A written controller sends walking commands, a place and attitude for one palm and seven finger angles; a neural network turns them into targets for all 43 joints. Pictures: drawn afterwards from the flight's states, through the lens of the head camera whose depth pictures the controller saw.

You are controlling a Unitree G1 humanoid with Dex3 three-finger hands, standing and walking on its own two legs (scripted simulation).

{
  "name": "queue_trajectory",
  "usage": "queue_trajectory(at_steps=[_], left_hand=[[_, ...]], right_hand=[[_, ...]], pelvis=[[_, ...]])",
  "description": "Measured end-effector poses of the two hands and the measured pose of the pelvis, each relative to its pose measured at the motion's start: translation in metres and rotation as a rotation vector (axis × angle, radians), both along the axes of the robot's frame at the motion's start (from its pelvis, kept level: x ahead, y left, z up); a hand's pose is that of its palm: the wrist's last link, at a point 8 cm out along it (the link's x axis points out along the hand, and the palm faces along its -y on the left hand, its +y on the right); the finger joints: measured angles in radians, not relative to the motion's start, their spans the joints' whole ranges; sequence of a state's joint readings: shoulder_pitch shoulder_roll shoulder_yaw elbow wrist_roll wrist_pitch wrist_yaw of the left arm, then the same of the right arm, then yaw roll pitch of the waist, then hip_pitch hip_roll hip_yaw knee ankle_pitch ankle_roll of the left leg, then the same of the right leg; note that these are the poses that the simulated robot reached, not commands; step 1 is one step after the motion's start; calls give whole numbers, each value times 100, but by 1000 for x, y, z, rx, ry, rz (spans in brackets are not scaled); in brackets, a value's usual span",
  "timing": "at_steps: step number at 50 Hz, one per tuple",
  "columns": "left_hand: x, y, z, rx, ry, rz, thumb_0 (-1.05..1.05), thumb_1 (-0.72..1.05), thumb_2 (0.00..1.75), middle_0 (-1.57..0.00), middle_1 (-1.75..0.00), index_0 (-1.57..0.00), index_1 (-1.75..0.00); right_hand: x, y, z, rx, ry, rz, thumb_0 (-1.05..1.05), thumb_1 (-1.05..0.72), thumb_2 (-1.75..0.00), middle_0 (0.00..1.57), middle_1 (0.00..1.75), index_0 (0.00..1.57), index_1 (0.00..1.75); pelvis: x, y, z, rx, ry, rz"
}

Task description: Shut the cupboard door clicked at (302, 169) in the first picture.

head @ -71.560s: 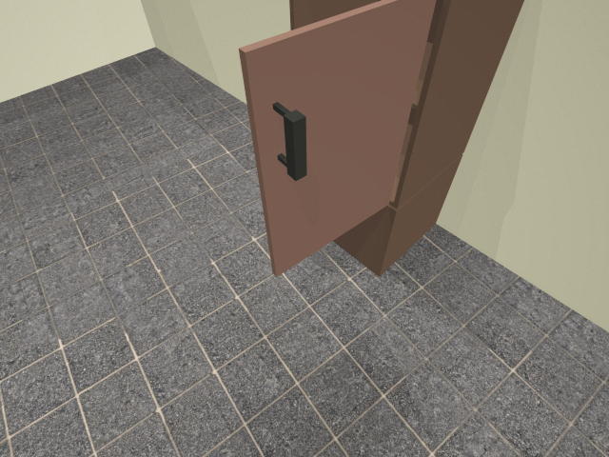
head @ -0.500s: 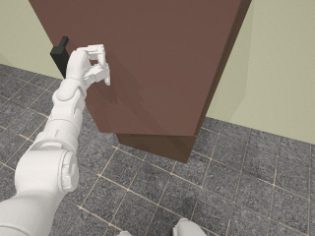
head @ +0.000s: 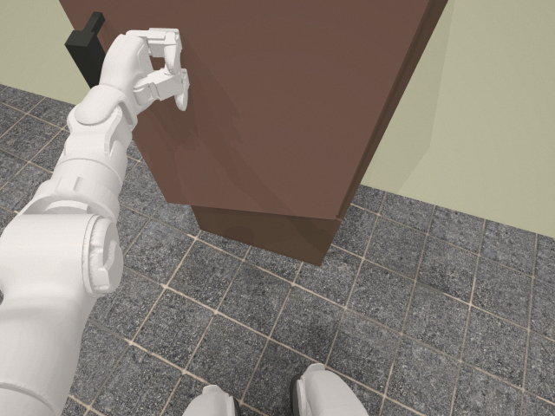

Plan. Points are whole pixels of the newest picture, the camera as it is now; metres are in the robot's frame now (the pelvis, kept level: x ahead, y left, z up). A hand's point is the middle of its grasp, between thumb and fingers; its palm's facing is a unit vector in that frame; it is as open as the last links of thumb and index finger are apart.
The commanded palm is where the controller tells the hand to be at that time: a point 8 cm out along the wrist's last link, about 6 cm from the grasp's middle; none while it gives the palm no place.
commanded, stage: push the door shut along its arc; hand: left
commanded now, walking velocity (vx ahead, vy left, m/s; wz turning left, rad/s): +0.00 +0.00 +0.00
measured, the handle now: (108, 69) +0.57 +0.16 +0.13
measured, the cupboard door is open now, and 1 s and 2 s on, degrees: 12 0 0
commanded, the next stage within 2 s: pull the fist back off the door in 0.48 s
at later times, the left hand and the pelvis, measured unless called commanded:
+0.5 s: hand (204, 53) +0.58 +0.03 +0.14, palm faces -0.45 -0.90 +0.00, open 3.4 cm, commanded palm +0.61 +0.06 +0.13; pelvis +0.01 +0.01 -0.01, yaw +0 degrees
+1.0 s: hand (224, 57) +0.58 +0.01 +0.13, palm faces +0.01 -1.00 -0.10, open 3.3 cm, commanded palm +0.55 +0.05 +0.13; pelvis +0.01 +0.00 -0.01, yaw +0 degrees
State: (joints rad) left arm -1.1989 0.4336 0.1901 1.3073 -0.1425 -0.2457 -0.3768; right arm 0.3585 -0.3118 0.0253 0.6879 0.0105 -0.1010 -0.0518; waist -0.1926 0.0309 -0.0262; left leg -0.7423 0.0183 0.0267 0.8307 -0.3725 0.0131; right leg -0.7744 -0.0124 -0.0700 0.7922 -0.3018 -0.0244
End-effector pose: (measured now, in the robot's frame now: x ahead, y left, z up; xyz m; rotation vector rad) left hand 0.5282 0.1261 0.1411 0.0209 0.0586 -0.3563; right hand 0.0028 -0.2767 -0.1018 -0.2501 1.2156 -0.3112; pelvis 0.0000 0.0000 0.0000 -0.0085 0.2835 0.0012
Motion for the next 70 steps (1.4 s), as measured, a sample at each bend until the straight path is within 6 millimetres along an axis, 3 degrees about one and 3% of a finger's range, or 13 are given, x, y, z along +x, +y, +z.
queue_trajectory(at_steps=[16, 25, 31, 36, 41, 45, 49, 54, 58, 64, 70], left_hand=[[39, -23, 0, -4, 10, -64, 2, 101, 100, -130, -150, -130, -150], [56, -34, -1, -2, 13, -105, 1, 102, 104, -130, -150, -130, -150], [56, -34, -1, 2, 21, -81, 1, 98, 106, -130, -150, -130, -150], [45, -41, -5, -75, 46, 205, -1, 87, 104, -130, -150, -133, -150], [34, -58, -7, -50, -11, 421, -1, 89, 101, -130, -150, -132, -150], [32, -66, -6, 45, -95, 410, 1, 96, 101, -130, -150, -131, -150], [31, -65, -6, 83, -69, 373, 1, 96, 98, -130, -150, -131, -150], [24, -67, -8, 9, 28, 351, 2, 93, 94, -130, -150, -130, -150], [16, -68, -6, -46, -5, 359, 2, 92, 92, -130, -150, -130, -150], [1, -57, -13, 3, -72, 363, 2, 91, 90, -130, -150, -130, -150], [-24, -44, -25, -10, -39, 368, 2, 90, 90, -130, -150, -130, -150]], right_hand=[[-57, 17, -3, 3, 168, -63, 1, -91, -90, 21, 30, 20, 30], [-71, 26, -2, 15, 242, -87, 1, -91, -90, 21, 30, 20, 30], [-65, 26, -4, 18, 244, -75, 0, -90, -90, 21, 30, 20, 30], [-48, 30, -10, 71, 212, 8, 0, -91, -90, 20, 30, 20, 30], [-33, 34, -16, 112, 144, 50, 0, -91, -90, 20, 30, 20, 30], [-34, 38, -21, 137, 118, 25, 0, -91, -90, 20, 30, 20, 30], [-43, 40, -21, 161, 135, -20, 0, -91, -90, 20, 30, 20, 30], [-52, 38, -12, 167, 165, -48, 0, -91, -90, 20, 30, 20, 30], [-50, 30, -4, 150, 158, -47, 1, -91, -90, 20, 30, 20, 30], [-32, 17, 1, 128, 117, -46, 1, -91, -90, 20, 30, 20, 30], [5, 11, 1, 120, 43, -27, 1, -91, -90, 20, 30, 20, 30]], pelvis=[[1, 7, -11, -12, 79, 0], [8, 8, -15, -15, 115, 1], [11, 8, -17, -22, 122, 10], [10, 7, -18, -32, 129, 25], [8, 4, -21, -28, 135, 23], [5, 3, -22, -18, 129, 11], [4, 2, -16, -7, 106, -3], [10, 0, -5, 1, 72, -20], [16, -3, 1, 4, 52, -28], [23, -5, 5, 6, 24, -37], [28, -5, 11, 5, -18, -35]])
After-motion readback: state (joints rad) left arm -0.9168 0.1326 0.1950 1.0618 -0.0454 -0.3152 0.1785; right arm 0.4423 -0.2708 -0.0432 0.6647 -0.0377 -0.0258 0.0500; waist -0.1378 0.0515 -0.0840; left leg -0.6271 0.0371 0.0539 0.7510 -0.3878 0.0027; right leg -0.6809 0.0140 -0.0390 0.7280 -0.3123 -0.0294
